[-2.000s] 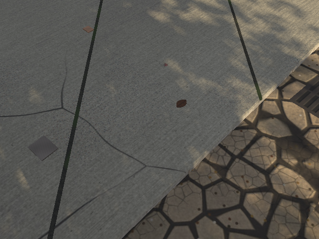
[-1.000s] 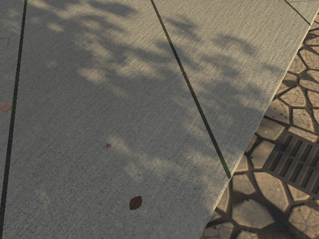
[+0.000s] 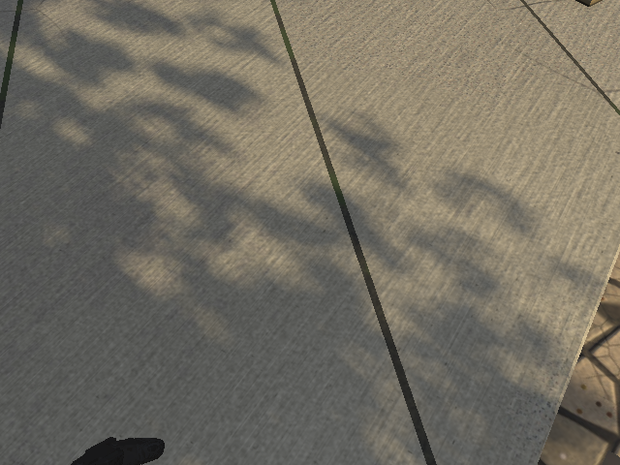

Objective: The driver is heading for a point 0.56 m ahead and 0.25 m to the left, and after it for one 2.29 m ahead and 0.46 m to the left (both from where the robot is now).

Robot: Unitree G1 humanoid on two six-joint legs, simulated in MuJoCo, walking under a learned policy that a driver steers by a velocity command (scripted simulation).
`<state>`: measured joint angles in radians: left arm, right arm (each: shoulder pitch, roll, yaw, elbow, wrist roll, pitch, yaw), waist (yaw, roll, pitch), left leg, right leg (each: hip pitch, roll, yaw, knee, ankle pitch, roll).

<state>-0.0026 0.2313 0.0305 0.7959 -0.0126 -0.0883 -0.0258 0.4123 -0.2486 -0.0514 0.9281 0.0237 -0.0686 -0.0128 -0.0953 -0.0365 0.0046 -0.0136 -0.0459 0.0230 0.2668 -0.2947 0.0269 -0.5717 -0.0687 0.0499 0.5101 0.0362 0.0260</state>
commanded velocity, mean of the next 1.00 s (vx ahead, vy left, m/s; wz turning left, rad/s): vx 0.45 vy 0.00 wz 0.52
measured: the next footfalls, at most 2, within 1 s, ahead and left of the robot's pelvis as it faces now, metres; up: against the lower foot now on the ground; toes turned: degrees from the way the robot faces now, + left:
right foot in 0.06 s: +0.21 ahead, -0.14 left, +0.00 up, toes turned +2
left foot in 0.58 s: +0.42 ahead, +0.18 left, +0.00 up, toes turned +23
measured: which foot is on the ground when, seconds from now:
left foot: down 0.00-0.06, up 0.08-0.56, down 0.58-1.00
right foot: up 0.00-0.04, down 0.06-0.56, up 0.58-1.00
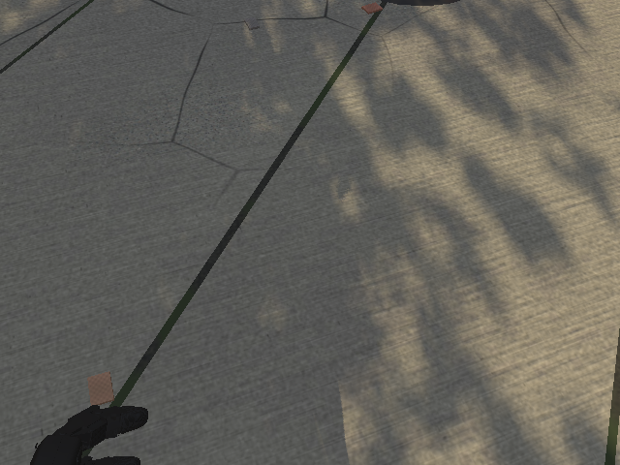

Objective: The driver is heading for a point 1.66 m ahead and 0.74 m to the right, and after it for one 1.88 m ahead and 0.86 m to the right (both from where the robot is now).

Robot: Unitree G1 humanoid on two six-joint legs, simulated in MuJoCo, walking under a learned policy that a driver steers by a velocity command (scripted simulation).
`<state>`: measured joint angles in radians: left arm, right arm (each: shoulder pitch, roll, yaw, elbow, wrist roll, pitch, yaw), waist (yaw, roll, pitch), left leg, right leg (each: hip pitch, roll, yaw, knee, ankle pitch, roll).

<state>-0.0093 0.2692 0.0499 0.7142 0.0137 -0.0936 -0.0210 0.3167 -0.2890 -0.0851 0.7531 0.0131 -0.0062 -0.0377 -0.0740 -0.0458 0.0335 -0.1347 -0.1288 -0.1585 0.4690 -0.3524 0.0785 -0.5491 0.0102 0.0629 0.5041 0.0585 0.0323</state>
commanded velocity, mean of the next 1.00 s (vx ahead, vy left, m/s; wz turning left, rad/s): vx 0.04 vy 0.00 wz -0.39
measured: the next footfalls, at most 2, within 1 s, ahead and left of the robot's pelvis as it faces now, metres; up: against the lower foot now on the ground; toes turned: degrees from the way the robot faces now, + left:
right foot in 0.02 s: +0.20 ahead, -0.11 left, +0.00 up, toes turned +3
left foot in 0.42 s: +0.17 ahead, +0.12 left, +0.00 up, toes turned -15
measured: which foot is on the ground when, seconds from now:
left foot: down 0.00-0.04, up 0.06-0.40, down 0.42-0.86, up 0.88-1.00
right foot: up 0.00-0.00, down 0.02-0.44, up 0.46-0.84, down 0.86-1.00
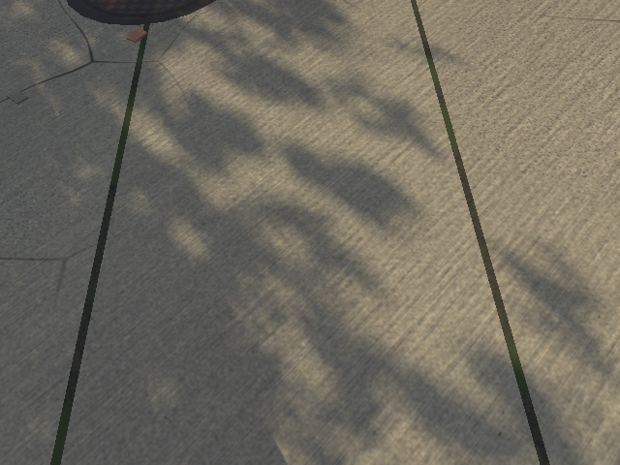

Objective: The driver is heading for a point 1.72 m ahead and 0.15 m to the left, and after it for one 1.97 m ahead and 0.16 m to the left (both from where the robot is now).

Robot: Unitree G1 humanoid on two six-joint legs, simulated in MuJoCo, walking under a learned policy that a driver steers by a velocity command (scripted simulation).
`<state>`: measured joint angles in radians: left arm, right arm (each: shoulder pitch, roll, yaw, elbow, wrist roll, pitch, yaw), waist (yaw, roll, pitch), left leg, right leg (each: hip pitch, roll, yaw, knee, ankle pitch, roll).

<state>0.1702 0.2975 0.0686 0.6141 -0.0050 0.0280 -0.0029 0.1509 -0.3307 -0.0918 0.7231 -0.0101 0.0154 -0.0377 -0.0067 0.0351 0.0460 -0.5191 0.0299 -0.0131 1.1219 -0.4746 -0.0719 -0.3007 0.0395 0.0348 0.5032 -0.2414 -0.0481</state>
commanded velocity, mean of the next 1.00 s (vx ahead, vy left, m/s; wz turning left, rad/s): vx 0.00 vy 0.00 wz -0.13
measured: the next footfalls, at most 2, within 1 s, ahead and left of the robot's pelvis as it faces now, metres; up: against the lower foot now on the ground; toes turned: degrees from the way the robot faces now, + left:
left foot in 0.28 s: +0.07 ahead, +0.14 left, +0.00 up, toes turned -6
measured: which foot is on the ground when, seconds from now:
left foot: up 0.00-0.26, down 0.28-1.00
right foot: down 0.00-1.00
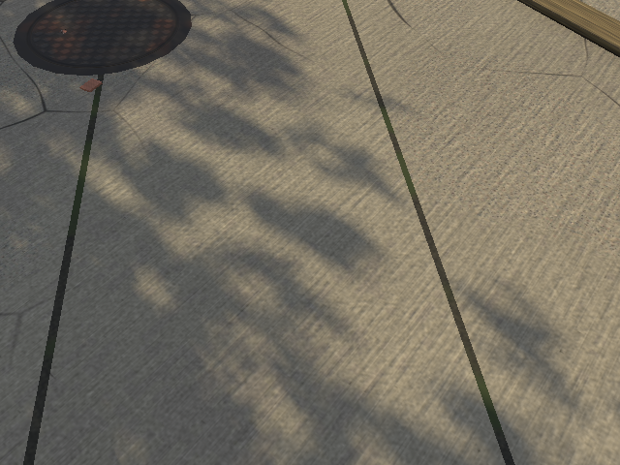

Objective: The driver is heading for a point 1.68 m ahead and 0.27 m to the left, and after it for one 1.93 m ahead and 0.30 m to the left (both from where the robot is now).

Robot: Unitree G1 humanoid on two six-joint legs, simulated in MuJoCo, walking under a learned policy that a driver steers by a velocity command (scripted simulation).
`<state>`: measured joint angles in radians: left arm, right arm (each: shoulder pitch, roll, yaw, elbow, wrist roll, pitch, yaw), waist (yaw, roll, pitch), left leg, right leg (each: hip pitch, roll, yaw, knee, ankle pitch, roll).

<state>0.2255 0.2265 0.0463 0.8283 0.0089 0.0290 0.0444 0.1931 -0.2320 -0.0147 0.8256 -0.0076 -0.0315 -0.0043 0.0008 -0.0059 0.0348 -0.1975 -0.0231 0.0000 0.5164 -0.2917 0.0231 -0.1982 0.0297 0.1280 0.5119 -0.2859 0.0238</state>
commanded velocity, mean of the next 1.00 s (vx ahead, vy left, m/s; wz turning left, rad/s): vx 0.31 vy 0.00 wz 0.00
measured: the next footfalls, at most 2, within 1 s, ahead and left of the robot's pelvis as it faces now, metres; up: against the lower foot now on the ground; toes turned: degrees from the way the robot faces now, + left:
right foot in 0.46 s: +0.10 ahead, -0.15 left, +0.00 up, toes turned +0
left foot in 0.94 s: +0.47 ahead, +0.08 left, +0.00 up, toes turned +2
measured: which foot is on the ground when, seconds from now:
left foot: down 0.00-0.46, up 0.48-0.92, down 0.94-1.00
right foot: down 0.00-0.20, up 0.22-0.44, down 0.46-0.96, up 0.98-1.00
